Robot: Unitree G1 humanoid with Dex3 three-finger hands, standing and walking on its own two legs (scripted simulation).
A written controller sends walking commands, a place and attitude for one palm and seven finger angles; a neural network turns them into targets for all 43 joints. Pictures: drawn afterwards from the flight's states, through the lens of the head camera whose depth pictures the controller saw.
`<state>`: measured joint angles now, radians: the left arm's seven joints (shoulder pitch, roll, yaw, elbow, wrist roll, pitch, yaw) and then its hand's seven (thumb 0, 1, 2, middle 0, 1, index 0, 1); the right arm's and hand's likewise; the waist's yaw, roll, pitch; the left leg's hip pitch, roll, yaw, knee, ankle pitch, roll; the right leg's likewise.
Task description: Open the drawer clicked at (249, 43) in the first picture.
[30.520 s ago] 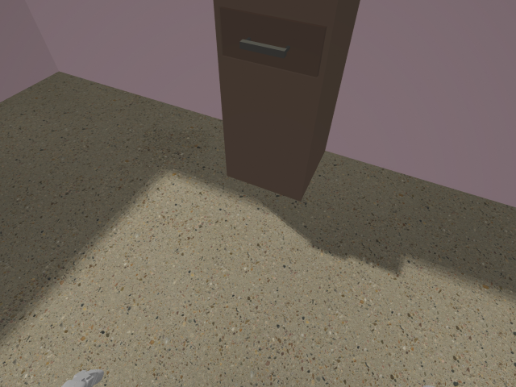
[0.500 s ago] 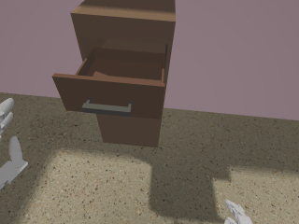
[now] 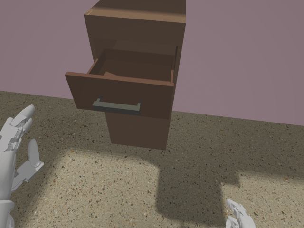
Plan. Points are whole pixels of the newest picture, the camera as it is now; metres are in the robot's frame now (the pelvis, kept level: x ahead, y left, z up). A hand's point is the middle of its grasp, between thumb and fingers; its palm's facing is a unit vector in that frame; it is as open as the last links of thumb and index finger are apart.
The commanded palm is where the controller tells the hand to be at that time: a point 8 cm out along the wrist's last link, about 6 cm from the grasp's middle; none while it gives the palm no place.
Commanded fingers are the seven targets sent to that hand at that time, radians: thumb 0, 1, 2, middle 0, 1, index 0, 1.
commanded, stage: let the arm hang, fingers relaxed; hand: left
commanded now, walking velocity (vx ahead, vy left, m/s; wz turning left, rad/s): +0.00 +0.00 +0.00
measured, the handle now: (118, 104) +0.53 +0.15 +0.01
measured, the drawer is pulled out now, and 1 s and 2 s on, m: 0.30 0.30 0.30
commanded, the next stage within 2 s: look to check the result in 1.06 s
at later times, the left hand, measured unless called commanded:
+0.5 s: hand out of the picture -0.06 +0.18 -0.17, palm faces +0.03 -0.98 -0.21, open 7.2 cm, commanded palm none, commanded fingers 0.00 0.90 0.90 -0.20 -0.30 -0.20 -0.30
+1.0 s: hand out of the picture +0.01 +0.15 -0.17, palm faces +0.02 -0.98 -0.18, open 7.3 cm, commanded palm none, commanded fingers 0.00 0.90 0.90 -0.20 -0.30 -0.20 -0.30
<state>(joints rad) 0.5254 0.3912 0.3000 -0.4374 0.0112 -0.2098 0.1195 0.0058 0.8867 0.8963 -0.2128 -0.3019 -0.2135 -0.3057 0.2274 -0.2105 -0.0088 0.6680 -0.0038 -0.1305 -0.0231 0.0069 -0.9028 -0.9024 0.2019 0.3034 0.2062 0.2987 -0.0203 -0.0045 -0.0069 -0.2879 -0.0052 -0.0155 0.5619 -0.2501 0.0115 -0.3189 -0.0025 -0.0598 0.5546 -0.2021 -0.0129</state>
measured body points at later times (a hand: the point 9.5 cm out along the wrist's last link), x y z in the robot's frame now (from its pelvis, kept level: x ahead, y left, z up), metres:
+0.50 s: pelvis +0.00 -0.01 +0.01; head +0.03 +0.00 +0.46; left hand -0.05 +0.23 -0.15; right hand -0.04 -0.24 -0.15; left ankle +0.03 +0.11 -0.73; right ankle +0.05 -0.12 -0.73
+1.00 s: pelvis +0.01 -0.01 +0.01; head +0.01 -0.02 +0.46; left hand +0.01 +0.21 -0.15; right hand -0.02 -0.21 -0.16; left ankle +0.03 +0.11 -0.73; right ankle +0.05 -0.12 -0.73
